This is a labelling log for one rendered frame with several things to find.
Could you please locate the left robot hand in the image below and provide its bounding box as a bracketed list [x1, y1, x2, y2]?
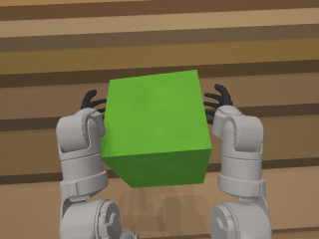
[81, 90, 107, 120]

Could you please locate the robot right forearm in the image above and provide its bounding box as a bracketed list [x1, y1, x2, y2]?
[211, 105, 272, 235]

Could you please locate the carton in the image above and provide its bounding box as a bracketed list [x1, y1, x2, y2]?
[100, 70, 212, 188]

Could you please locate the robot left forearm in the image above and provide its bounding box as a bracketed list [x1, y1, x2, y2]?
[56, 108, 109, 239]

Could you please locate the right robot hand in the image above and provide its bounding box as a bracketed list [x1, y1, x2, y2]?
[203, 84, 233, 124]

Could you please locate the left robot upper arm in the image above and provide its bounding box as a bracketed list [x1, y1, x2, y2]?
[60, 198, 123, 239]

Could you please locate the right robot upper arm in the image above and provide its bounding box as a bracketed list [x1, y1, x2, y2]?
[210, 201, 272, 239]

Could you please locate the robot left shin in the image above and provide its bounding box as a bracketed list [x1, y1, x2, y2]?
[122, 228, 133, 234]

